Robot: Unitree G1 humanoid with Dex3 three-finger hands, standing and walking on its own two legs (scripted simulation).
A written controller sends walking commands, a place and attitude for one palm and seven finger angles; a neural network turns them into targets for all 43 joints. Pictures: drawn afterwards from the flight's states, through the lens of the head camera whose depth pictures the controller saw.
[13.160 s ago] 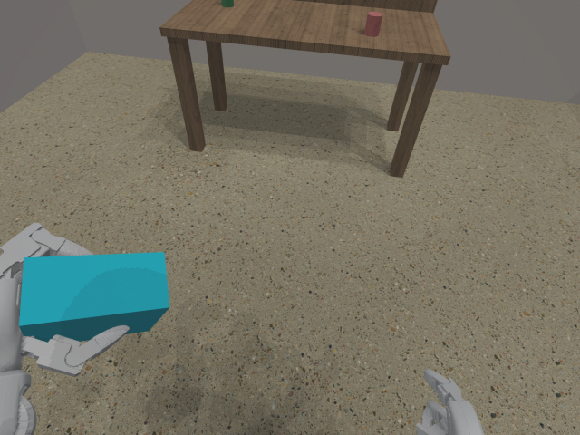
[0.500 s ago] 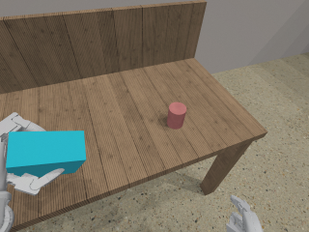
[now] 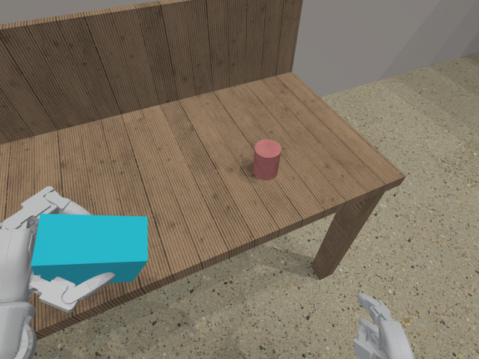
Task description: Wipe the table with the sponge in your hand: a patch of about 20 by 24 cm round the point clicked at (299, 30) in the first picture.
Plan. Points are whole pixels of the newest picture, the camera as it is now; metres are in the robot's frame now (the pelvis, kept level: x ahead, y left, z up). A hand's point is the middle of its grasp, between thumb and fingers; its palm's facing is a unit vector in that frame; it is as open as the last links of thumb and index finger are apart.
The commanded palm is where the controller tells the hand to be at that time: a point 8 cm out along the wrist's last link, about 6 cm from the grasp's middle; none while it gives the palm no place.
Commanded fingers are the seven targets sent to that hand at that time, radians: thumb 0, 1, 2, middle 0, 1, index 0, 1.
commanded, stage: come to a stop and stand still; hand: left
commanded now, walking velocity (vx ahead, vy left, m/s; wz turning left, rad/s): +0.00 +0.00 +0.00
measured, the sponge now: (109, 252) +0.23 +0.20 +0.12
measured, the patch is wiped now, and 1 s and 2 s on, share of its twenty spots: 0.00 0.00 0.00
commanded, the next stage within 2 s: look again from close up in 1.18 s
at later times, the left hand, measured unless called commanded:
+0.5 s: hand (8, 264) +0.19 +0.30 +0.14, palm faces +0.40 -0.84 -0.36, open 10.1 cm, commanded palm +0.13 +0.32 +0.18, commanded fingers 0.00 0.10 1.30 -1.20 -1.60 -1.20 -1.60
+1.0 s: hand (36, 237) +0.23 +0.27 +0.15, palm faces +0.36 -0.85 -0.39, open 10.1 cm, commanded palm +0.17 +0.31 +0.18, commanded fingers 0.00 0.10 1.30 -1.20 -1.60 -1.20 -1.60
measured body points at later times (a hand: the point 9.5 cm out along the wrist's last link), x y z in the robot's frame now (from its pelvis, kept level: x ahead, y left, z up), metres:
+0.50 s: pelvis -0.02 +0.04 +0.00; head -0.02 +0.07 +0.45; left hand +0.17 +0.34 +0.16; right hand +0.17 -0.16 -0.07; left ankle +0.03 +0.10 -0.74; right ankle +0.02 -0.11 -0.74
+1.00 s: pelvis +0.01 +0.02 +0.00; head +0.03 +0.05 +0.45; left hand +0.20 +0.32 +0.17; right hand +0.20 -0.19 -0.06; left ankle +0.04 +0.10 -0.74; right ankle +0.02 -0.12 -0.74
